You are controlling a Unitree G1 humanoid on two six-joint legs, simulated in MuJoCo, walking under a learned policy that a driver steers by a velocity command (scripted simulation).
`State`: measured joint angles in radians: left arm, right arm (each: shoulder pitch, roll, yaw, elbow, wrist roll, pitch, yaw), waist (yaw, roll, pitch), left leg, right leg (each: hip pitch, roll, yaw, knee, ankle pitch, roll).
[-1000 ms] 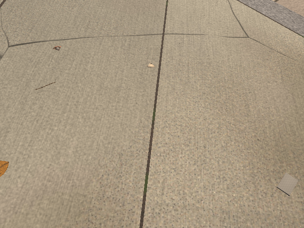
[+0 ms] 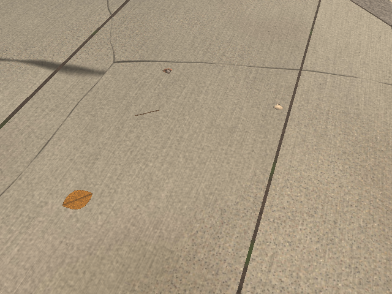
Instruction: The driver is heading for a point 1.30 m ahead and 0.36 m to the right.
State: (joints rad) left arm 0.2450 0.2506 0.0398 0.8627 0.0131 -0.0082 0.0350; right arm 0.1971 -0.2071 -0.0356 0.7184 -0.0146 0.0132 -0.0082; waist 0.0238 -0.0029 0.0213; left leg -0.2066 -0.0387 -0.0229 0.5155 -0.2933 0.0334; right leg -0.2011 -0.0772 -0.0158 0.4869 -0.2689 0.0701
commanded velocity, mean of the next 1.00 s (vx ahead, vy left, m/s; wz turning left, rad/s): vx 0.05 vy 0.00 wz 0.01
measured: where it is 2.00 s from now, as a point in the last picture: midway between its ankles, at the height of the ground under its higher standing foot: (223, 287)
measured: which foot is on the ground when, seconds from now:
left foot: down 0.00-0.98, up 1.00-1.00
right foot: down 0.00-1.00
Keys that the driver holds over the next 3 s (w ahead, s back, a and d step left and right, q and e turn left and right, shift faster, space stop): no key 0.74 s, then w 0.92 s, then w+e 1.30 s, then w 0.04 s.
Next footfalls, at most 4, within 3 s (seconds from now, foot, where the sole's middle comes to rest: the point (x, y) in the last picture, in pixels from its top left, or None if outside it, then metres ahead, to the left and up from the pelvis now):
1.46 left None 0.44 0.07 -0.77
2.00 right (257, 238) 0.73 -0.18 -0.77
2.50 left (224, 168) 1.06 -0.07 -0.77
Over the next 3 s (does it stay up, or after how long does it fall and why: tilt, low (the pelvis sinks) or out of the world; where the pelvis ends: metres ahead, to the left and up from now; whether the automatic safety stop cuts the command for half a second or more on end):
stays up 1.07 -0.26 -0.01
